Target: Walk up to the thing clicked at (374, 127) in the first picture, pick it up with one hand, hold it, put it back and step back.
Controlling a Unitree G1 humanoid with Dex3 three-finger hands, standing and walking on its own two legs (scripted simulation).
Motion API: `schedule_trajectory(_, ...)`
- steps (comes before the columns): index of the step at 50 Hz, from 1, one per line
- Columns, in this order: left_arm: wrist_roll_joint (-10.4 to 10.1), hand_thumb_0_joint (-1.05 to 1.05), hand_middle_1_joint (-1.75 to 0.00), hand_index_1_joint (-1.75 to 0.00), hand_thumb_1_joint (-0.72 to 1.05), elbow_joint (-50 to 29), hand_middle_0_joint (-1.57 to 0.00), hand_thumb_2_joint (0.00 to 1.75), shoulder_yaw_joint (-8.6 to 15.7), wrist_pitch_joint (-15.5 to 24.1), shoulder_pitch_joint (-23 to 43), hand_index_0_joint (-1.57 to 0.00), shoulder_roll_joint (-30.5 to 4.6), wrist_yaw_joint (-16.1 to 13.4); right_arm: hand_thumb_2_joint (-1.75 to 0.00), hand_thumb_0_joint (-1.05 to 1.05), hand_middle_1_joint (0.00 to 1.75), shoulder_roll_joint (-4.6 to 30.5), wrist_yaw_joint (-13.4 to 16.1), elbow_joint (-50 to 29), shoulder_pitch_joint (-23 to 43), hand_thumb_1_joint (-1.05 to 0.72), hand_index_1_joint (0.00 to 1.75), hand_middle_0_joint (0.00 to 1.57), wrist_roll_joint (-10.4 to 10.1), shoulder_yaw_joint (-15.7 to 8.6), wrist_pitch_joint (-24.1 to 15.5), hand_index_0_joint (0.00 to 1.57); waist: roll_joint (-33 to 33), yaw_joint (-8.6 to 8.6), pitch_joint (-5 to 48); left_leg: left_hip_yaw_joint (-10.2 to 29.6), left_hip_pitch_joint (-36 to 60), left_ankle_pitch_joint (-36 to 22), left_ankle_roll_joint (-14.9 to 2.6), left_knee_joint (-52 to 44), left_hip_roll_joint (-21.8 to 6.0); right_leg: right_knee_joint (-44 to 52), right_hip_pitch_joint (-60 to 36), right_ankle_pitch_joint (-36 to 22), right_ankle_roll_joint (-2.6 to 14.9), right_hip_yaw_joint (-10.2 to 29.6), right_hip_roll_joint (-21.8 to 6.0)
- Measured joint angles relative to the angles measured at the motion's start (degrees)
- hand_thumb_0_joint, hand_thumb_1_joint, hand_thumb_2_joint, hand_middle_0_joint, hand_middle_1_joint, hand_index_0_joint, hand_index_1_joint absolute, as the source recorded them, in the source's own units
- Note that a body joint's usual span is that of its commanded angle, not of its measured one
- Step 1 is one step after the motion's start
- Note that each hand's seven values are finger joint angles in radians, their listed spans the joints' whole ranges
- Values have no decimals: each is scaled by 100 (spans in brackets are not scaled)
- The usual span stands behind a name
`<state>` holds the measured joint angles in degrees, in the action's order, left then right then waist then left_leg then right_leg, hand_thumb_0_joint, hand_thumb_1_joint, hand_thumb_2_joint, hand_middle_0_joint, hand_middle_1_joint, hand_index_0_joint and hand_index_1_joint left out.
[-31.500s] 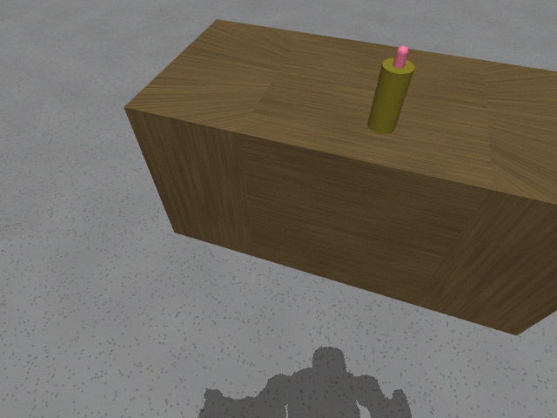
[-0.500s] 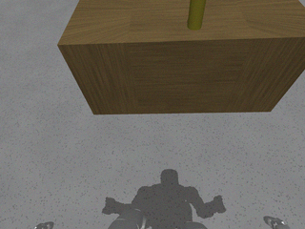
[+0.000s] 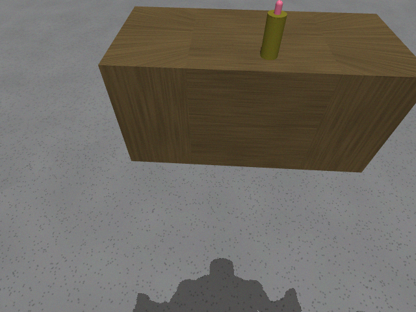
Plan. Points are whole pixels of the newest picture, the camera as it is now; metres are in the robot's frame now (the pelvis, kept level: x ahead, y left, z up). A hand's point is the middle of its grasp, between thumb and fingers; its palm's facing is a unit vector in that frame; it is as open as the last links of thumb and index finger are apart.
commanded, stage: step back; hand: right
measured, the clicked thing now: (273, 30) +1.13 -0.22 +0.00
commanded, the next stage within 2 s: stand in 0.54 s
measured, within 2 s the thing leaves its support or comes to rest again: neither
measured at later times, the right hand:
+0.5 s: hand out of the picture +0.12 -0.25 -0.15, palm faces +0.03 +0.94 -0.34, open 7.4 cm
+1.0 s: hand out of the picture +0.10 -0.26 -0.13, palm faces +0.02 +0.95 -0.32, open 7.4 cm
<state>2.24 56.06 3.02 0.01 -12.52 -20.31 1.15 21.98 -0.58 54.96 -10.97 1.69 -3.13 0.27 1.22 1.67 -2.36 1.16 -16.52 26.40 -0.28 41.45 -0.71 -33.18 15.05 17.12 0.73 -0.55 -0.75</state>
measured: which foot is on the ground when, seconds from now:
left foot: down 0.00-1.00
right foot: down 0.00-1.00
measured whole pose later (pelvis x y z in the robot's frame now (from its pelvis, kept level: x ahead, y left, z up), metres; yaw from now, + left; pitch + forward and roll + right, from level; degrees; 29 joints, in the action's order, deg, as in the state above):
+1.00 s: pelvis +0.01 -0.01 +0.02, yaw -1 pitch -3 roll +0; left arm 0.4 64.5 0.0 0.6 -4.6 -19.7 0.4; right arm 19.5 -0.6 64.0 -4.2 0.3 -0.7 -0.3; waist -0.1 -0.1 -3.7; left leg -1.1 -4.3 10.6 0.6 18.0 -0.7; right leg -19.4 7.6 8.7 -0.3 -0.2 -0.7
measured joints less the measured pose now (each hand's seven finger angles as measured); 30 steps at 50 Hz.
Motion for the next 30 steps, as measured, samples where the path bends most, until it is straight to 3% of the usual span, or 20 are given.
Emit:
schedule_trajectory(4,-29,1,-30,-30,90,34,-21,90,-44,-8,56,-21,-46,2,-90,0,30,19,2,162,-58,-91,30,21,40,-63,-72,20,-119,11,2,-148,228,-784,-67,-630,148,-227,101,54,-148,93,-194)
schedule_trajectory(9,-88,1,-30,-30,90,167,-21,90,-33,-23,78,-21,-218,-5,-90,1,30,-208,-16,266,-130,-91,30,21,81,28,-122,20,-253,-99,69,-227,405,-752,-87,-904,114,-520,191,712,3,155,-70)
schedule_trajectory(11,-112,1,-30,-30,90,167,-21,90,-19,40,151,-21,-287,-31,-90,1,30,-278,-12,282,-113,-90,30,21,65,63,-147,20,-301,-100,-7,-261,460,-737,-40,-945,85,-110,65,279,30,101,-67)
schedule_trajectory(12,-123,1,-30,-30,90,171,-21,90,-11,80,208,-21,-293,-51,-90,1,30,-288,-5,290,-84,-90,30,21,32,75,-148,20,-290,-99,-70,-267,473,-702,-13,-909,62,52,1,-152,-23,92,-55)
schedule_trajectory(13,-131,1,-30,-30,90,179,-21,90,-8,113,274,-21,-259,-74,-90,1,30,-274,9,303,-44,-90,30,21,-7,78,-133,20,-208,-113,-133,-236,470,-658,11,-840,2,102,-52,-197,-69,56,-3)
schedule_trajectory(15,-143,1,-30,-30,91,153,-21,90,-32,177,356,-21,-186,-98,-90,1,30,-241,48,305,22,-90,30,21,-65,67,-87,20,-73,-141,-171,-175,373,-632,25,-633,-58,121,-85,-90,-95,2,53)
schedule_trajectory(21,-124,1,-30,-30,90,127,-21,90,-134,109,536,-21,-82,-93,-90,1,30,-155,70,392,172,-91,30,21,-25,23,-126,20,-64,-178,-84,-232,524,-516,-17,-835,138,-223,-7,248,-167,77,-148)
schedule_trajectory(30,-230,1,-30,-30,90,191,-21,90,-155,127,906,-21,-95,-163,-90,1,30,-248,113,486,467,-91,30,21,-135,117,-132,20,-171,-179,-165,-287,740,-588,-4,-1032,69,15,-214,143,-157,119,-76)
